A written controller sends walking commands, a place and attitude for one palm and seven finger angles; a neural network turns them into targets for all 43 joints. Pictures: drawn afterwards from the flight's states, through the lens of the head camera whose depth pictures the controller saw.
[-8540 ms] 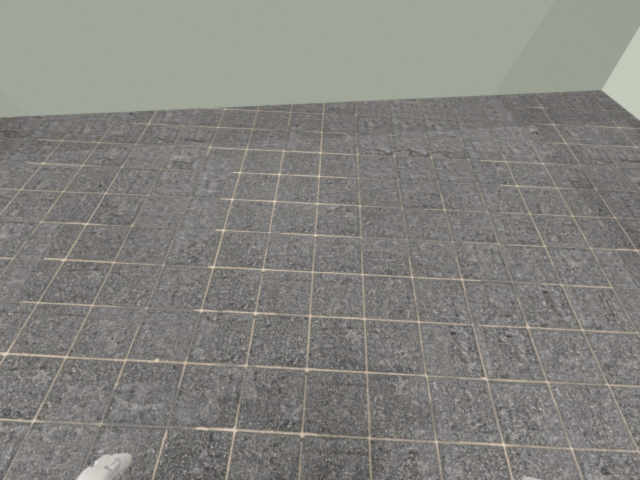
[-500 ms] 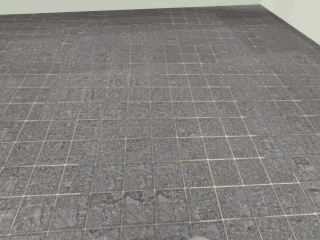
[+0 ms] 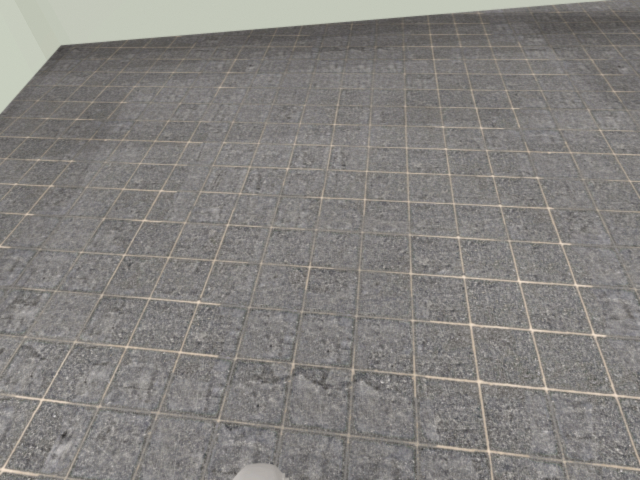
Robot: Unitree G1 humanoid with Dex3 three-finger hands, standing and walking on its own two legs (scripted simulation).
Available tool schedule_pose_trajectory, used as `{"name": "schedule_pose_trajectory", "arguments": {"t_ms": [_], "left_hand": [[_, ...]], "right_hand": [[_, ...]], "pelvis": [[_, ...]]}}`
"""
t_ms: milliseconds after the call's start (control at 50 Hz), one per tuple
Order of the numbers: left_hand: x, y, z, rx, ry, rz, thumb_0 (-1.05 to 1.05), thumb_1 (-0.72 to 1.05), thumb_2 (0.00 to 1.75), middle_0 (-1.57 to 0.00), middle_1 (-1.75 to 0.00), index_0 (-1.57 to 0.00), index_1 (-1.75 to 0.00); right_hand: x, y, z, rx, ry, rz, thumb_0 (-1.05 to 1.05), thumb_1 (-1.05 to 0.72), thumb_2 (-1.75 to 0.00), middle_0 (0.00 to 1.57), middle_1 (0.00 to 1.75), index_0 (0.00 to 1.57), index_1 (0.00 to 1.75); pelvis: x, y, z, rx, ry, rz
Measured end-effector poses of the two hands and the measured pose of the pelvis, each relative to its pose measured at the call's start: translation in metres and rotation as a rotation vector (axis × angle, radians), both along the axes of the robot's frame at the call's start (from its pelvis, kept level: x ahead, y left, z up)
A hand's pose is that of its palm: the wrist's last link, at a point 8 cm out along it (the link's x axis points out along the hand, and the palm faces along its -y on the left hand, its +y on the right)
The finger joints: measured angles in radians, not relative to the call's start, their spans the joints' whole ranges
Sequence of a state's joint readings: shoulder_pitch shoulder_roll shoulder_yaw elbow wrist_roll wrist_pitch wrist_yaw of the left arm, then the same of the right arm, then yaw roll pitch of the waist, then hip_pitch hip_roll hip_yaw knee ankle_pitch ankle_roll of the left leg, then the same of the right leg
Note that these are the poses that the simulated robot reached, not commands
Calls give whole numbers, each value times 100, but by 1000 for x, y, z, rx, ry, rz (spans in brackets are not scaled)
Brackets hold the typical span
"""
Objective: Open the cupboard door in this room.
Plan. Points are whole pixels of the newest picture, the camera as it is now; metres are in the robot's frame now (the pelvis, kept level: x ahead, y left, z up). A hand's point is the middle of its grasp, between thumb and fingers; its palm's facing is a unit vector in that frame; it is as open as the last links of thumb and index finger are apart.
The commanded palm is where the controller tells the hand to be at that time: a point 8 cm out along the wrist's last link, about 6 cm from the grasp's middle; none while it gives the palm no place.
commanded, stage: turn or walk to find it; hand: left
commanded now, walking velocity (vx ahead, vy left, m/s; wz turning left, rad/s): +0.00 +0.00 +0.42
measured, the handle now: out of the picture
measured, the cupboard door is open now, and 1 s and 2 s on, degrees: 0 0 0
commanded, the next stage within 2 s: none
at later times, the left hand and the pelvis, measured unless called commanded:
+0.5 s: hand out of the picture -0.02 +0.27 -0.17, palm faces +0.22 -0.95 -0.24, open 7.4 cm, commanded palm none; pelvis -0.04 +0.05 +0.00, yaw +10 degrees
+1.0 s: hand out of the picture -0.08 +0.18 -0.15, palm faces +0.40 -0.88 -0.27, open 7.4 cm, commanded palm none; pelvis -0.08 -0.02 +0.00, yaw +24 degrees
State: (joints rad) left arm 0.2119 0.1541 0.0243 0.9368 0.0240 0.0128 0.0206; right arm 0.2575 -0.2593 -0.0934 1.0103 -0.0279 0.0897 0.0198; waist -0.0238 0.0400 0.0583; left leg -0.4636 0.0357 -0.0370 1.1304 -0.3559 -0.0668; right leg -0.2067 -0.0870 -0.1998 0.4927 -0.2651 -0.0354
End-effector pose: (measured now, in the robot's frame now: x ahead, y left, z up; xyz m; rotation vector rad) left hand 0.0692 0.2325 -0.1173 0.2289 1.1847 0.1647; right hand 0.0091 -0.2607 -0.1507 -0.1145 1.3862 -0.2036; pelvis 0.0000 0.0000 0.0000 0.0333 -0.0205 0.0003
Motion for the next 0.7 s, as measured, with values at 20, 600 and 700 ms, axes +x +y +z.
{"name": "schedule_pose_trajectory", "arguments": {"t_ms": [20,600,700], "left_hand": [[-7,2,-2,-2,8,16,1,91,90,-21,-30,-20,-30],[-89,69,-11,-6,6,229,1,91,90,-20,-30,-20,-30],[-84,42,-5,25,-66,231,1,91,90,-20,-30,-20,-30]], "right_hand": [[3,1,1,-4,4,15,1,-91,-89,19,30,20,30],[47,75,15,1,-156,273,1,-90,-89,20,30,21,30],[25,44,-8,29,-93,271,1,-90,-89,20,30,21,30]], "pelvis": [[-1,1,0,-1,1,10],[-49,34,-2,-34,1,207],[-57,8,-12,-14,9,249]]}}
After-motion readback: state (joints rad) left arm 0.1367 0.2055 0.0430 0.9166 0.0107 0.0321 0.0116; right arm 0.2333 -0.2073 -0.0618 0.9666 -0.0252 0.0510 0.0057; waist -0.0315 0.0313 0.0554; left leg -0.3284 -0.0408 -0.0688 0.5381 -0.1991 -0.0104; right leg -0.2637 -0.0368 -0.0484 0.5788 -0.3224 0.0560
